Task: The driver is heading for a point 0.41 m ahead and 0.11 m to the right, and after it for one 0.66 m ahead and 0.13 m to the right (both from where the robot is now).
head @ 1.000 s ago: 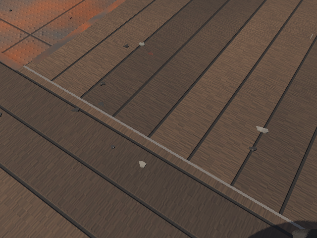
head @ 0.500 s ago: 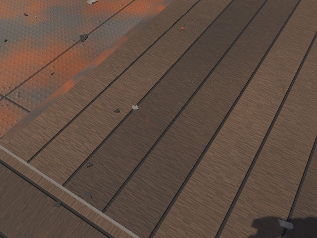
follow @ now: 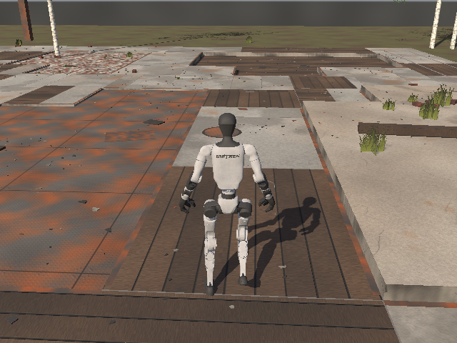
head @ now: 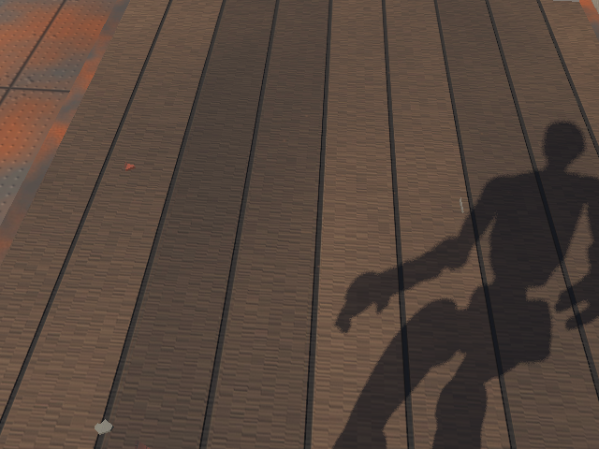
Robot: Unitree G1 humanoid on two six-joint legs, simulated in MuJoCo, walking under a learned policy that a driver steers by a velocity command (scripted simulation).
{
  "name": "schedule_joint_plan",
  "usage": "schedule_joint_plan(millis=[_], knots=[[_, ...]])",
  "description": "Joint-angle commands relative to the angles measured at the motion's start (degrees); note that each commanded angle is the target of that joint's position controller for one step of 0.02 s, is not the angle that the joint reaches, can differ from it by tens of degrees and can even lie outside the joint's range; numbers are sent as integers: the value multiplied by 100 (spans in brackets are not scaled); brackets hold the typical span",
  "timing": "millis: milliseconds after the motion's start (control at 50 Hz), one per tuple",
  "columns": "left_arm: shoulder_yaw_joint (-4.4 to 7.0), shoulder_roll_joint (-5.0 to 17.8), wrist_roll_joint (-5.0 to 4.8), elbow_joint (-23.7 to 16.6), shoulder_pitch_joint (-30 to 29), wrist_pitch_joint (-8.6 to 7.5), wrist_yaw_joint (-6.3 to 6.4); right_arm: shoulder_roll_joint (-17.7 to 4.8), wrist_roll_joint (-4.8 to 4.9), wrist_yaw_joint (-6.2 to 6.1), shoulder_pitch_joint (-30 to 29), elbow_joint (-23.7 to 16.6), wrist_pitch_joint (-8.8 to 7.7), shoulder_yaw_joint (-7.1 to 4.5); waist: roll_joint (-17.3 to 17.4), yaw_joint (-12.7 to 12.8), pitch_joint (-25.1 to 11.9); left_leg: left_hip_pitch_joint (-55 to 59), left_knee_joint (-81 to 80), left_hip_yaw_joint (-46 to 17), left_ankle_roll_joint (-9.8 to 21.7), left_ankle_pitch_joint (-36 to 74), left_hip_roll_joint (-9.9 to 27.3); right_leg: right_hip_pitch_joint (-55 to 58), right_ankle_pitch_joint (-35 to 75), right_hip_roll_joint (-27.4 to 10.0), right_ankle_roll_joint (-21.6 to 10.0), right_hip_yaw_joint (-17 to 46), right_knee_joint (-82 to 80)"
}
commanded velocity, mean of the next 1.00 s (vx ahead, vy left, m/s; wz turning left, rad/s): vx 0.69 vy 0.00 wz -0.68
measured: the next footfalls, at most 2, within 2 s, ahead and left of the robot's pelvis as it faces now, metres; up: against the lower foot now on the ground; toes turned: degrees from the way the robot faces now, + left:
right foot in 0.28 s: +0.43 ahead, -0.06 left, +0.00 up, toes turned -20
left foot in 0.66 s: +0.88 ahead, -0.08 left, +0.00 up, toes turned -36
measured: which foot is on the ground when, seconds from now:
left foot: down 0.00-0.28, up 0.30-0.64, down 0.66-1.00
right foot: up 0.00-0.26, down 0.28-0.66, up 0.68-1.00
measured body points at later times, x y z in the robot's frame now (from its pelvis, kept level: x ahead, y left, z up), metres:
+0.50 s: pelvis +0.46 -0.05 -0.01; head +0.49 -0.04 +0.44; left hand +0.59 +0.21 -0.14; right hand +0.53 -0.34 -0.07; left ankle +0.63 +0.09 -0.66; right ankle +0.40 -0.04 -0.74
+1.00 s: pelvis +0.74 -0.10 +0.00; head +0.76 -0.13 +0.45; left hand +1.06 -0.04 -0.09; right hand +0.64 -0.36 -0.12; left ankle +0.85 -0.05 -0.74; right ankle +0.72 -0.26 -0.72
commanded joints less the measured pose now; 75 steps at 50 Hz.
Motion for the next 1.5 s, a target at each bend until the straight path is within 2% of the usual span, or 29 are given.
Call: schedule_joint_plan(millis=[20,160,200,240,260,280,300,320,340,360,380,440,500,600,620,640,660,680,700,720,760,820,900,1020,1040,1080,1120,1300,1500], knots=[[-218,-441,60,-826,-584,102,-172,-49,155,105,790,191,-169,-9,945,-83,16,1204,-1391,-1056,411,1387,1443,-1736,250,-599,10,239,72],[-408,-390,33,-1384,-1890,105,-405,-526,113,50,812,478,-305,-88,509,65,808,764,-1933,982,73,4420,893,-642,1709,-166,-277,-1002,-2689],[-364,-237,34,-1240,-1650,80,-371,-858,133,-47,1100,509,-228,-163,732,239,420,1374,-1141,1081,-19,6976,984,48,1482,305,-449,-1354,-2970],[-200,136,44,-856,-322,59,-256,-1197,112,-145,869,419,-46,-257,945,1019,-327,1345,737,951,4,8096,1253,1583,985,622,-664,-1181,-3081],[-33,414,35,-449,969,32,-151,-1248,86,-136,540,269,37,-275,935,1553,-810,687,2368,783,87,7763,1333,3026,814,645,-904,-781,-3360],[149,622,-48,-168,1435,21,15,-1068,50,-42,463,235,95,-273,345,1536,-885,-498,4480,765,124,3569,708,4191,626,432,-1086,-178,-3900],[262,1134,-130,-245,928,91,133,-255,-66,36,483,-80,57,-71,-890,798,-522,-2303,6652,610,36,-1354,-145,4460,1604,-504,-1300,1535,-3621],[353,1506,35,-523,980,164,144,-486,123,33,567,-791,-57,-69,-776,638,-1887,-3668,7324,-749,-86,-1368,-298,5908,660,-1392,-2462,4051,-4851],[352,1207,4,-537,974,182,211,-697,76,44,52,-853,-205,-32,178,729,-1361,-4018,6687,-1108,-52,-860,5,5288,-542,-1521,-2230,4636,-5874],[286,893,-3,-435,750,134,262,-728,88,50,-74,-804,-249,-21,597,416,-342,-3875,6011,-1090,-52,-605,216,4162,-554,-1354,-2002,4247,-6191],[233,731,-13,-382,540,47,287,-674,-4,35,-151,-751,-198,-9,885,95,29,-3429,5569,-1079,-118,-698,358,3252,-32,-1078,-1833,3780,-6216],[73,410,-65,-404,247,-223,288,-505,-166,50,-3,-751,171,31,892,-428,426,-2326,4235,-1051,-395,-1089,667,1236,735,-484,-1647,2722,-6332],[128,488,-63,-384,108,-347,238,-129,-24,159,-947,-1165,171,183,586,-282,672,-1340,2311,-723,-383,692,570,178,1580,118,-1277,1959,-6427],[161,464,-203,94,1128,-312,186,-199,30,109,-1006,-1024,41,147,166,331,-9,-336,452,-381,125,2479,-252,1844,4307,130,-441,1695,-5267],[104,122,-532,46,1295,-235,323,-491,291,33,-1390,-1244,-208,-74,549,259,-172,-37,16,-635,60,2289,-444,2092,3815,-5,-276,2096,-4595],[109,371,-442,56,1047,-168,365,-591,345,6,-790,-1145,-309,-154,348,-297,-572,448,-281,-505,105,2837,-391,2408,4081,-6,-68,1922,-3856],[63,233,-250,-146,638,-125,368,-761,266,-8,306,-881,-353,-207,13,-814,-1195,1674,193,-822,333,3735,172,1942,3536,113,227,1695,-2494],[-137,-530,-72,-224,1315,-134,332,-1033,72,39,907,-723,-352,-198,1611,-511,-2106,3568,911,-2529,1258,6715,1855,389,-1737,1079,687,1234,22],[-167,-202,-319,-232,2019,-178,272,-1031,72,139,1180,-628,-323,-248,2344,-402,-3247,4410,420,-4786,1935,5455,2701,-511,-2191,1086,806,1628,1313],[-89,181,-407,-162,1632,-71,281,-835,120,120,686,-837,-230,-276,1543,-557,-2859,3859,88,-4400,1807,3953,2433,-687,-1732,621,917,1541,1543],[-59,226,-313,-487,389,51,330,-350,183,83,-204,-836,-112,-94,368,-346,-1064,1793,-310,-2889,1488,4001,1739,-823,-1217,196,981,829,932],[-130,-227,-280,-548,529,165,324,-283,169,144,-546,-590,-151,-61,606,154,-515,264,-811,-1856,1424,4279,1236,-22,-1149,-184,880,676,-492],[-261,-488,-156,-561,248,163,359,-526,239,142,-795,-311,-77,-158,882,205,-947,-173,-895,-1057,1510,4932,1060,1124,28,-253,935,349,-2717],[-135,-186,-76,-686,-376,264,303,-403,327,130,-802,-91,111,-86,888,142,-617,-658,-803,-1094,1104,1163,905,2118,1079,-172,525,189,-4476],[-122,-128,-22,-743,-450,262,317,-213,293,140,-608,6,120,-14,748,115,-483,-795,-679,-1051,819,510,714,2300,1376,-350,380,410,-4914],[-86,160,6,-850,-866,308,386,96,156,154,308,122,152,83,-645,-562,-698,-584,-140,-372,226,-754,-34,2021,1078,-1265,-230,1369,-5188],[-180,-328,-12,-854,-1106,288,315,-146,121,89,-249,119,285,34,-476,-303,-174,-77,-137,-342,100,-154,-59,1087,-778,-701,68,1119,-5460],[-133,-345,-89,-606,-771,126,352,-140,191,26,-329,315,252,10,114,-143,-392,-94,-86,-435,178,586,112,1718,1530,-434,258,734,-4638],[-58,-404,-113,-238,-692,186,389,-114,226,-34,-362,577,350,-19,231,-138,-354,14,-13,-455,206,827,152,1814,1883,-331,279,621,-4544]])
